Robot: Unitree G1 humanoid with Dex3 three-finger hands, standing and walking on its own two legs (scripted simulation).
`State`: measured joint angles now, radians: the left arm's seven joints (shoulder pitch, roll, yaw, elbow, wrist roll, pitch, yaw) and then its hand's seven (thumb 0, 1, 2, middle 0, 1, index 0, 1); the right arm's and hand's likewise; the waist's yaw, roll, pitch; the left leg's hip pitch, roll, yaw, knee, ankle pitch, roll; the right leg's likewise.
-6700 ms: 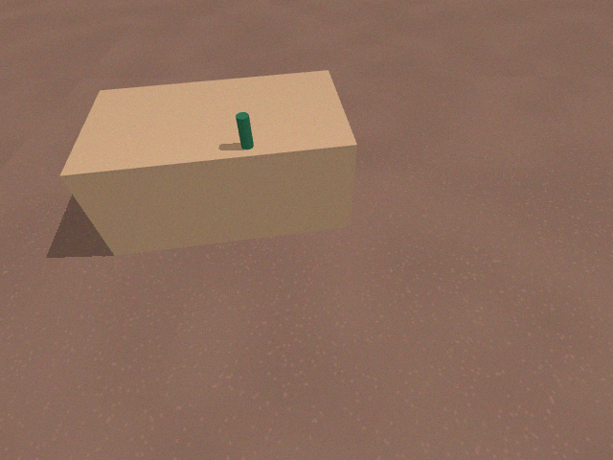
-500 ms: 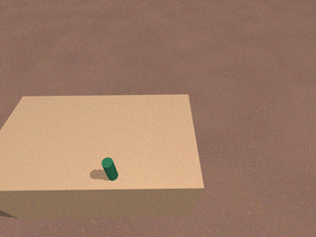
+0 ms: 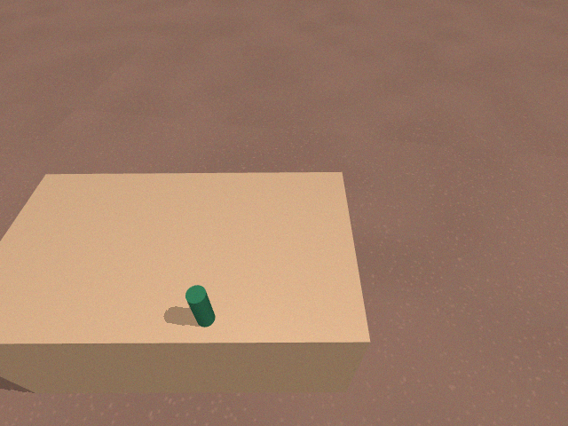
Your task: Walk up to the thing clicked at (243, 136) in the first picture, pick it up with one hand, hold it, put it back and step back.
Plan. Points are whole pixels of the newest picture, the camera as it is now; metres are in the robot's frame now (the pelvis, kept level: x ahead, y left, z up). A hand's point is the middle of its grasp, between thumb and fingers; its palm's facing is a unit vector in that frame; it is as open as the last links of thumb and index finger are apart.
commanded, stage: stand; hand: left
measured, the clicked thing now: (201, 307) +0.42 +0.22 -0.27
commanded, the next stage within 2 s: go down in 0.74 s
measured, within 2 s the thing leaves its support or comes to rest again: neither
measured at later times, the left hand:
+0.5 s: hand out of the picture +0.06 +0.25 -0.16, palm faces -0.03 -0.94 -0.34, open 7.4 cm
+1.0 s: hand out of the picture +0.13 +0.24 -0.16, palm faces +0.04 -0.95 -0.32, open 9.1 cm
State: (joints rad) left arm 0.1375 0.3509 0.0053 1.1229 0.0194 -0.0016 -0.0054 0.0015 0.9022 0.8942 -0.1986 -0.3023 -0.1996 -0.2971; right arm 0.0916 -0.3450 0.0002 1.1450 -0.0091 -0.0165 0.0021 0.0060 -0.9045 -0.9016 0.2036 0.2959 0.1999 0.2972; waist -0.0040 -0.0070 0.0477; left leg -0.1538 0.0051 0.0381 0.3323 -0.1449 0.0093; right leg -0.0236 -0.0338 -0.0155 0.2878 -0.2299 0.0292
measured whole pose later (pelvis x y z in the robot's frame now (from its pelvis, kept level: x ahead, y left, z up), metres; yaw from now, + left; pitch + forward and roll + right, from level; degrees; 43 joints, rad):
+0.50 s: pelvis +0.00 +0.00 +0.00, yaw +0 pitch -2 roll +0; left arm 0.14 0.35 0.00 1.12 0.02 0.00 0.00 0.00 0.90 0.89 -0.20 -0.30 -0.20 -0.30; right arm 0.10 -0.35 0.00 1.15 -0.01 -0.01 0.00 0.01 -0.90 -0.90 0.20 0.30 0.20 0.30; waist -0.01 0.00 0.04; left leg -0.15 0.01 0.03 0.33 -0.14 0.00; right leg -0.02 -0.03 -0.02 0.29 -0.23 0.02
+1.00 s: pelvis -0.01 +0.00 -0.01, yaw +0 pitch +2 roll -1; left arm 0.02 0.32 0.04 0.99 -0.04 0.03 0.01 0.01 0.73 0.70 -0.10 -0.16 -0.11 -0.16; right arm 0.03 -0.32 -0.04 0.96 0.07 -0.09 -0.04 0.01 -0.71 -0.71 0.12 0.17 0.12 0.17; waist -0.01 0.02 0.07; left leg -0.33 0.02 0.03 0.49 -0.19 0.00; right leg -0.20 -0.02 -0.02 0.47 -0.29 0.02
